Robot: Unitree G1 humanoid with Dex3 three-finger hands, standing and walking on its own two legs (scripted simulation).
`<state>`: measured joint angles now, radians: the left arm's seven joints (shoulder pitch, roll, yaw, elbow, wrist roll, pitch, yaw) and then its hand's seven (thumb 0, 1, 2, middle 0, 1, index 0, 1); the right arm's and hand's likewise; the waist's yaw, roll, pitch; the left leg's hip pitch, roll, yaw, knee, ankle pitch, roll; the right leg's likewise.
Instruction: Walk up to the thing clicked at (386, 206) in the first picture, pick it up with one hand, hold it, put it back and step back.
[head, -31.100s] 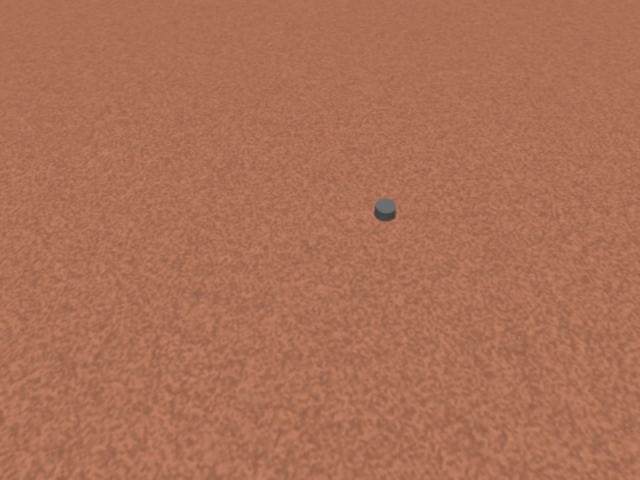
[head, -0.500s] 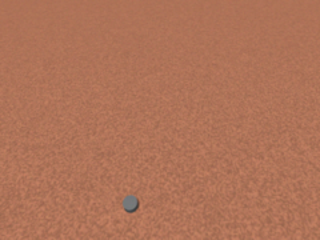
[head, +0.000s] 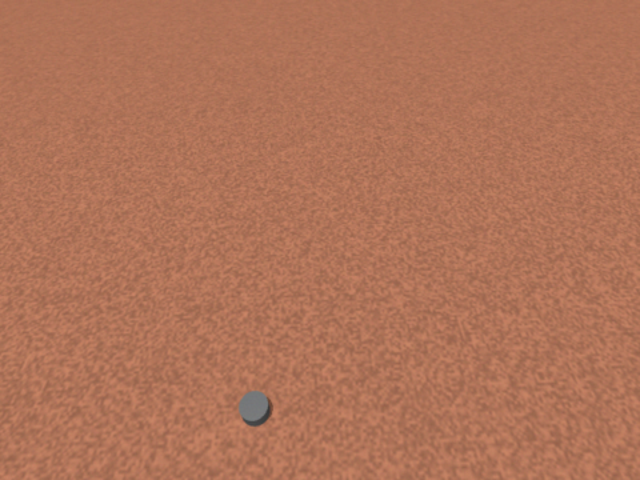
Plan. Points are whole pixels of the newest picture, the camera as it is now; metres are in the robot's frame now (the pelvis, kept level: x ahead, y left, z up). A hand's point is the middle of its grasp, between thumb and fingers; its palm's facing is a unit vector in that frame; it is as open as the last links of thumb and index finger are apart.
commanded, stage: stand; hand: left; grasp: from above
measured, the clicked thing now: (254, 408) +0.45 +0.24 -0.76
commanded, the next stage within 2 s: step back in 1.00 s
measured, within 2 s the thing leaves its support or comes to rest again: neither
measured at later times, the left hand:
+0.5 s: hand out of the picture +0.08 +0.24 -0.16, palm faces +0.00 -0.94 -0.33, open 7.4 cm
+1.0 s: hand out of the picture +0.10 +0.24 -0.15, palm faces -0.02 -0.94 -0.34, open 7.4 cm
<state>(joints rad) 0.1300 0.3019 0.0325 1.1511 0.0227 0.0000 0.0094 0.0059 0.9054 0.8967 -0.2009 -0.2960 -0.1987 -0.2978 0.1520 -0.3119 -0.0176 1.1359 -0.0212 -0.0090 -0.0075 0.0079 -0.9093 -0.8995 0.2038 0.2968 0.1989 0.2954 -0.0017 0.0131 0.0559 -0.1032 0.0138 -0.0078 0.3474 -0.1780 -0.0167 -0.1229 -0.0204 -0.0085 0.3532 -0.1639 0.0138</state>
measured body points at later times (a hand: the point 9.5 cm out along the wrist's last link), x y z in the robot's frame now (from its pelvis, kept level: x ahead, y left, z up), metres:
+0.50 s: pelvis +0.01 -0.01 +0.00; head +0.02 -0.01 +0.45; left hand +0.08 +0.29 -0.13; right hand +0.08 -0.30 -0.14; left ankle +0.01 +0.13 -0.75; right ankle +0.02 -0.13 -0.75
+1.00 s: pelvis +0.02 -0.01 +0.00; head +0.02 -0.01 +0.45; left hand +0.10 +0.29 -0.13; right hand +0.08 -0.31 -0.14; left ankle +0.01 +0.13 -0.75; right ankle +0.02 -0.13 -0.75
